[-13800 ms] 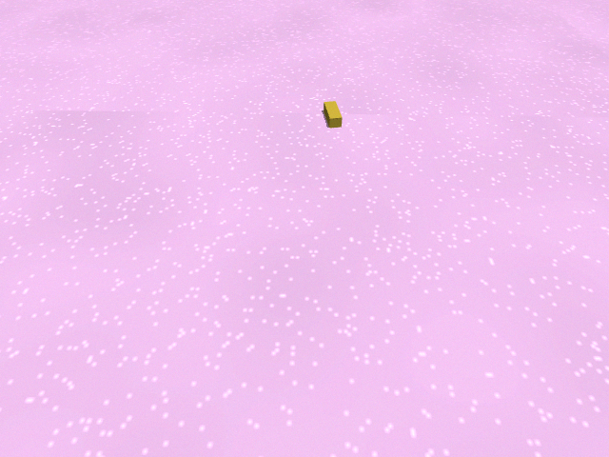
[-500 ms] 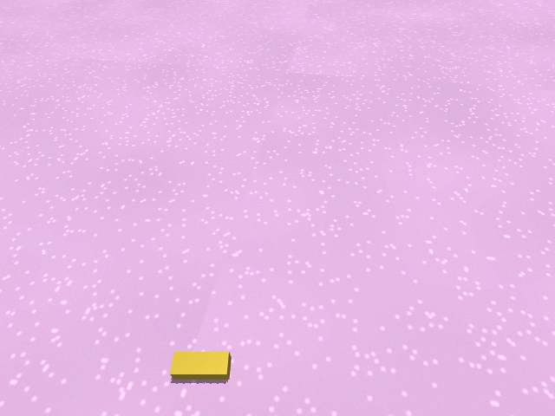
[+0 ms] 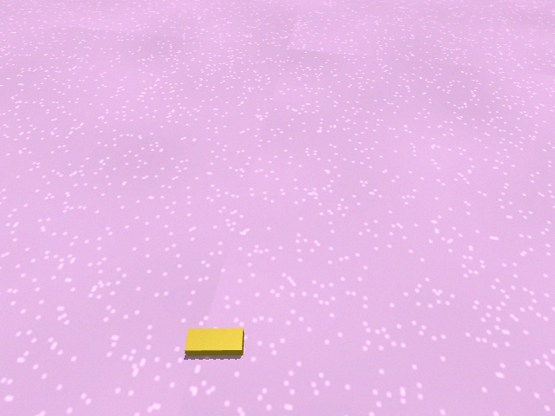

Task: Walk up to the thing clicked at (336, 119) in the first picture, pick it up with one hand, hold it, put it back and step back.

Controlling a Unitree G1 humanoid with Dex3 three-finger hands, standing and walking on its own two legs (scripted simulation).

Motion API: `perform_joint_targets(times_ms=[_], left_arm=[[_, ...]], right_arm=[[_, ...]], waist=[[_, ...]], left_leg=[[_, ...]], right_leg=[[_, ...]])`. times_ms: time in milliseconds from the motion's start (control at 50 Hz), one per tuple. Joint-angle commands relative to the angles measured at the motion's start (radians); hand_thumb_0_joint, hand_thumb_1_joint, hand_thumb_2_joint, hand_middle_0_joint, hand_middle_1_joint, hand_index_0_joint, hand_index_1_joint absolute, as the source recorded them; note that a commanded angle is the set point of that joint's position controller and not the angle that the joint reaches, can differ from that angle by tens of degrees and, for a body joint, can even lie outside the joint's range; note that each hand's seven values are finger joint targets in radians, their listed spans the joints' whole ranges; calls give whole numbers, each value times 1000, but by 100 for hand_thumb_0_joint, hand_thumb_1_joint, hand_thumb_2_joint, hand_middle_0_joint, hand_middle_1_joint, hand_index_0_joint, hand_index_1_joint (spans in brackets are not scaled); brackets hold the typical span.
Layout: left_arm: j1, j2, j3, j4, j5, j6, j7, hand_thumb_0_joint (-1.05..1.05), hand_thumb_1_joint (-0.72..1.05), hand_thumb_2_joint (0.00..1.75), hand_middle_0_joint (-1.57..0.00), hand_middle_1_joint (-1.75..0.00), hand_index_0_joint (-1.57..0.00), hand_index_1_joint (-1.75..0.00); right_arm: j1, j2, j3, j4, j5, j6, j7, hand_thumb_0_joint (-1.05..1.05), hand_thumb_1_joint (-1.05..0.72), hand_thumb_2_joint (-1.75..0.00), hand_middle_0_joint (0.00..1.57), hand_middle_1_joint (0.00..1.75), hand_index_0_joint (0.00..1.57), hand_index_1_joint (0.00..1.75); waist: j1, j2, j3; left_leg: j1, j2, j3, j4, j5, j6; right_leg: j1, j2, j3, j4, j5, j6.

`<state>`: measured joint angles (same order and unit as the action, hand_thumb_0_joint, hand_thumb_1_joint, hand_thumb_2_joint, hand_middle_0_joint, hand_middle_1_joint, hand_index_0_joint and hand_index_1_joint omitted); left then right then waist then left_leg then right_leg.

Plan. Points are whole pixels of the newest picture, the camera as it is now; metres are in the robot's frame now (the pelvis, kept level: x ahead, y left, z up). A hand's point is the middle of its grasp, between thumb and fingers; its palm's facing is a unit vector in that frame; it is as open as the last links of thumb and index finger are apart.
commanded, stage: walk up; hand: left
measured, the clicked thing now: (215, 342) +0.45 +0.21 -0.73
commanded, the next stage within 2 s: stand in 1.04 s
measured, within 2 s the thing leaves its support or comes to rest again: neither
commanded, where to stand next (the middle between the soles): +0.06 -0.03 m, yaw +0 degrees
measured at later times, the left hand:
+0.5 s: hand out of the picture +0.11 +0.24 -0.13, palm faces -0.04 -0.95 -0.32, open 7.3 cm
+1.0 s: hand out of the picture +0.10 +0.24 -0.14, palm faces -0.05 -0.94 -0.33, open 7.3 cm
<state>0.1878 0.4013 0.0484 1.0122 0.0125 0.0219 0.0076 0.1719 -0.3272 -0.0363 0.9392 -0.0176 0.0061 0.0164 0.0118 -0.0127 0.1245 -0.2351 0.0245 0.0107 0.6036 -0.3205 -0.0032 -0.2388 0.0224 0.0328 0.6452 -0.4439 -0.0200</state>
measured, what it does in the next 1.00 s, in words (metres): steps on the spot: right foot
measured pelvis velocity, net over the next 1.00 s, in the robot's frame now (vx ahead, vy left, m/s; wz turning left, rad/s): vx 0.01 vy -0.01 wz -0.05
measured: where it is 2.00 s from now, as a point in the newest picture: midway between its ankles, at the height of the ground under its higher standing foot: outside the picture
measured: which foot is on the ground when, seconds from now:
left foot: down 0.00-1.00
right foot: up 0.00-0.00, down 0.02-1.00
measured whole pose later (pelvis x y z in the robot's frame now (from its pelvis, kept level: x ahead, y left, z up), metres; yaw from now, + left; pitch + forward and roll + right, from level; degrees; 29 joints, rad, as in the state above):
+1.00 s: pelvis +0.01 -0.01 +0.02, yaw -3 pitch -2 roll +0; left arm 0.11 0.34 0.03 1.11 0.01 0.01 -0.02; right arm 0.12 -0.36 -0.01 1.10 -0.01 -0.02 -0.01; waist -0.01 0.01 0.05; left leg -0.09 0.05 0.05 0.33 -0.21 -0.03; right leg -0.11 0.05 0.07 0.34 -0.20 -0.02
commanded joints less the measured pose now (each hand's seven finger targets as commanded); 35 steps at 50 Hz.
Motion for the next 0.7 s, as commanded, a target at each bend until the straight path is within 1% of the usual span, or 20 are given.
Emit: perform_joint_targets(times_ms=[0,20,40,60,80,100,120,140,180,220,280,320,340,360,420,500,520,580,660,680], left_arm=[[40,210,51,-44,21,-38,9,0,90,90,-20,-30,-20,-30],[-21,248,52,-65,15,-42,3,0,90,90,-20,-30,-20,-30],[-86,241,41,-84,8,-40,-5,0,90,90,-20,-30,-20,-30],[-109,211,31,-95,4,-36,-11,0,90,90,-20,-30,-20,-30],[-124,187,23,-94,1,-34,-13,0,90,90,-20,-30,-20,-30],[-112,174,21,-88,-3,-30,-15,0,90,90,-20,-30,-20,-30],[-90,170,24,-66,-4,-28,-15,0,90,90,-20,-30,-20,-30],[-78,174,24,-54,-1,-28,-16,0,90,90,-20,-30,-20,-30],[-76,171,25,-43,-1,-32,-18,0,90,90,-20,-30,-20,-30],[-89,163,21,-38,-6,-32,-20,0,90,90,-20,-30,-20,-30],[-94,162,19,-16,-7,-28,-21,0,90,90,-20,-30,-20,-30],[-102,163,19,-6,-5,-28,-22,0,90,90,-20,-30,-20,-30],[-104,163,18,-6,-3,-29,-22,0,90,90,-20,-30,-20,-30],[-104,157,15,-1,-5,-30,-23,0,90,90,-20,-30,-20,-30],[-108,164,16,8,-4,-32,-23,0,90,90,-20,-30,-20,-30],[-123,166,15,16,-4,-32,-21,0,90,90,-20,-30,-20,-30],[-122,165,15,17,-3,-32,-21,0,90,90,-20,-30,-20,-30],[-119,165,16,27,-5,-32,-20,0,90,90,-20,-30,-20,-30],[-116,168,17,31,-5,-33,-18,0,90,90,-20,-30,-20,-30],[-129,170,18,30,-2,-33,-17,0,90,90,-20,-30,-20,-30]], right_arm=[[-26,-256,-52,-81,27,-26,-34,0,-90,-90,20,30,20,30],[-31,-219,-45,-79,36,-26,-34,0,-90,-90,20,30,20,30],[-17,-215,-44,-55,31,-21,-38,0,-90,-90,20,30,20,30],[1,-216,-44,-33,22,-27,-39,0,-90,-90,20,30,20,30],[1,-234,-47,-22,14,-36,-37,0,-90,-90,20,30,20,30],[-17,-255,-47,-16,9,-46,-35,0,-90,-90,20,30,20,30],[-47,-258,-44,-12,8,-49,-35,0,-90,-90,20,30,20,30],[-48,-264,-42,-5,10,-53,-35,0,-90,-90,20,30,20,30],[-54,-261,-34,8,12,-58,-36,0,-90,-90,20,30,20,30],[-64,-254,-27,20,11,-62,-36,0,-90,-90,20,30,20,30],[-83,-255,-24,37,8,-62,-35,0,-90,-90,20,30,20,30],[-80,-254,-23,45,7,-61,-35,0,-90,-90,20,30,20,30],[-78,-258,-24,50,6,-62,-36,0,-90,-90,20,30,20,30],[-84,-255,-21,53,7,-63,-35,0,-90,-90,20,30,20,30],[-86,-258,-22,59,7,-64,-35,0,-90,-90,20,30,20,30],[-86,-255,-20,71,7,-63,-36,0,-90,-90,20,30,20,30],[-81,-259,-21,75,7,-63,-36,0,-90,-90,20,30,20,30],[-86,-253,-19,77,7,-62,-34,0,-90,-90,20,30,20,30],[-80,-258,-21,82,9,-60,-35,0,-90,-90,20,30,20,30],[-74,-258,-23,87,7,-59,-37,0,-90,-90,20,30,20,30]], waist=[[12,30,-166],[-9,-77,-154],[-35,-84,-136],[-44,-77,-124],[-52,-68,-129],[-33,-53,-124],[-10,-43,-104],[-7,-39,-106],[-6,-14,-131],[-7,24,-125],[-3,46,-104],[-5,42,-99],[-9,36,-120],[-5,38,-118],[-10,28,-140],[-13,6,-123],[-17,6,-136],[-14,-3,-131],[-17,2,-153],[-24,-10,-152]], left_leg=[[-10,144,-152,-42,400,72],[-15,37,-72,-15,159,23],[84,8,-33,-41,-45,11],[132,14,-47,-114,-36,14],[151,45,-74,-180,52,25],[144,89,-117,-226,139,46],[127,121,-141,-236,171,62],[115,137,-150,-241,187,74],[109,128,-120,-246,229,66],[97,114,-101,-281,215,45],[93,116,-100,-316,163,39],[86,112,-97,-326,137,37],[104,118,-94,-324,152,39],[104,113,-90,-328,151,37],[135,112,-74,-321,189,34],[137,111,-66,-325,186,34],[150,113,-65,-327,197,33],[164,110,-59,-323,202,32],[193,115,-52,-315,228,31],[180,116,-54,-314,240,33]], right_leg=[[222,-112,141,-282,417,-63],[148,-202,253,-288,420,-128],[21,-256,270,-287,350,-170],[-17,-237,237,-283,342,-145],[-10,-189,188,-267,350,-96],[6,-137,142,-250,349,-52],[11,-108,112,-254,308,-36],[45,-103,112,-260,307,-32],[106,-111,118,-271,378,-39],[129,-112,120,-285,395,-37],[118,-106,117,-303,358,-32],[120,-105,120,-319,332,-31],[129,-108,119,-320,347,-33],[122,-108,124,-328,358,-30],[129,-114,124,-334,398,-30],[115,-117,128,-346,408,-27],[118,-118,130,-344,410,-27],[102,-115,130,-355,406,-22],[106,-118,130,-351,433,-24],[110,-117,128,-350,445,-24]])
